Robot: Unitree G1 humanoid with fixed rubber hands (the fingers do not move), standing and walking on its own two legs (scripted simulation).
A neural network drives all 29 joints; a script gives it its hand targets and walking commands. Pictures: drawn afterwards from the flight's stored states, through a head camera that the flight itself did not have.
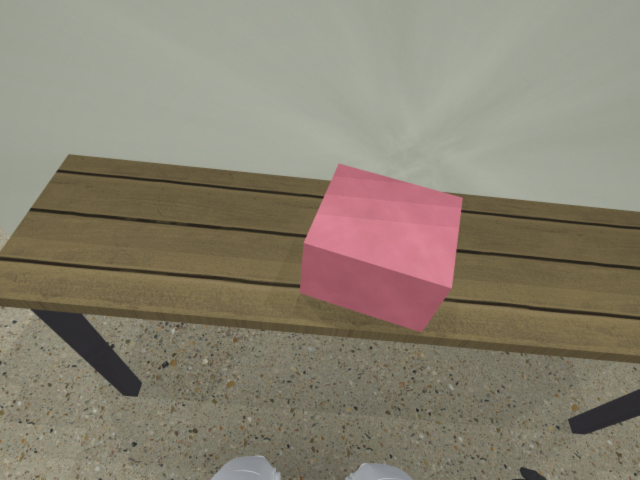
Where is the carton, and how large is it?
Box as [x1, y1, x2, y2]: [300, 164, 462, 332]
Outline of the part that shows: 338,164 303,244 300,292 421,332 451,288 462,198 342,164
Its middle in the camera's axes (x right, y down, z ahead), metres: +0.10 +0.01 +0.65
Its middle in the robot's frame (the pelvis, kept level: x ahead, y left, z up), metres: +0.47 -0.09 -0.04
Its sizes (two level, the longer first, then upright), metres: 0.212 0.182 0.142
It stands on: a table, 0.64 m high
